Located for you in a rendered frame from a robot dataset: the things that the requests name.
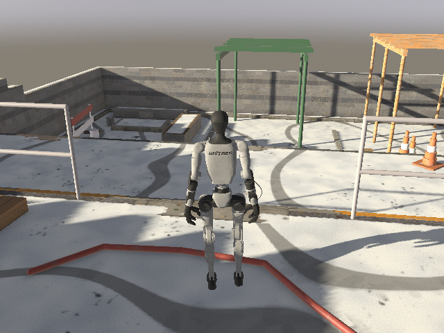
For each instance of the left robot forearm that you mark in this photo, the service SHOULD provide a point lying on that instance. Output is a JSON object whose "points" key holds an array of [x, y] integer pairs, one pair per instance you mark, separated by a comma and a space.
{"points": [[191, 191]]}

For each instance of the right robot foot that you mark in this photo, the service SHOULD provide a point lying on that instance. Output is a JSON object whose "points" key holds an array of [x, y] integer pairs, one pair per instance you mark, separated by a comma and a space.
{"points": [[238, 280]]}

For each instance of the right robot forearm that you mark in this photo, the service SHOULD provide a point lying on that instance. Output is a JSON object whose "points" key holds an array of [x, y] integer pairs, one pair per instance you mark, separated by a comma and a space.
{"points": [[251, 191]]}

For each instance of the right robot upper arm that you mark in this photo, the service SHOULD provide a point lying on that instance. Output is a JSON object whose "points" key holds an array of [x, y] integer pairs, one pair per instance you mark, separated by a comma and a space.
{"points": [[244, 158]]}

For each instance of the right robot hand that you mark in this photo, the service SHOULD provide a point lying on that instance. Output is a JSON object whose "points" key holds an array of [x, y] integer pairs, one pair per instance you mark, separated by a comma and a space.
{"points": [[255, 213]]}

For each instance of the robot right shin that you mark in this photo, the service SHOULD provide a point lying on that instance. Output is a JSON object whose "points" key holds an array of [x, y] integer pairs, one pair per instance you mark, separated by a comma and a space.
{"points": [[238, 246]]}

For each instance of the left robot hand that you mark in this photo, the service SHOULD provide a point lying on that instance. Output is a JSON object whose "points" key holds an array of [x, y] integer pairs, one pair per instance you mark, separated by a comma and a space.
{"points": [[188, 215]]}

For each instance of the left robot upper arm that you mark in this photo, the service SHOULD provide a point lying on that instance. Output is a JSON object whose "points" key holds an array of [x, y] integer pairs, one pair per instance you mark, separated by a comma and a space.
{"points": [[199, 147]]}

